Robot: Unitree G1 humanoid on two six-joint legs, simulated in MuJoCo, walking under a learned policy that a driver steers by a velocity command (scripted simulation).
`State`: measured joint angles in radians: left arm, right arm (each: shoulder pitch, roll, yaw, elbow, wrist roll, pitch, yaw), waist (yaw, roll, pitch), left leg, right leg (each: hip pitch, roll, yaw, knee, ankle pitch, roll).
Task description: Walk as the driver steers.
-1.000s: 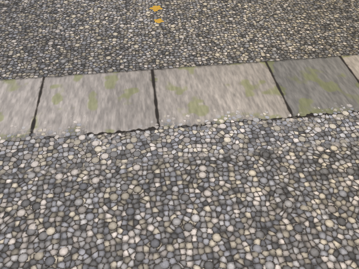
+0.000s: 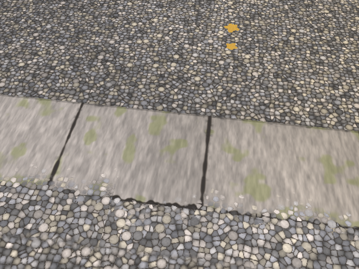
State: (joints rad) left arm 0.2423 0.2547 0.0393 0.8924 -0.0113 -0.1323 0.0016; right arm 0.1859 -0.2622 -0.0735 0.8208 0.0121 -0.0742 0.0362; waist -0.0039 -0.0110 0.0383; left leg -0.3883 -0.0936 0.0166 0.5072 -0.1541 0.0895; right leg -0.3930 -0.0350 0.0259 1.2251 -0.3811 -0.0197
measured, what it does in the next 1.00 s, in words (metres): walks ahead, turning left: right foot, then left foot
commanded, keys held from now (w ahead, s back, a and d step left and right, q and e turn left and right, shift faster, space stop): w+q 0.46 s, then w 0.40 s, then w+e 0.14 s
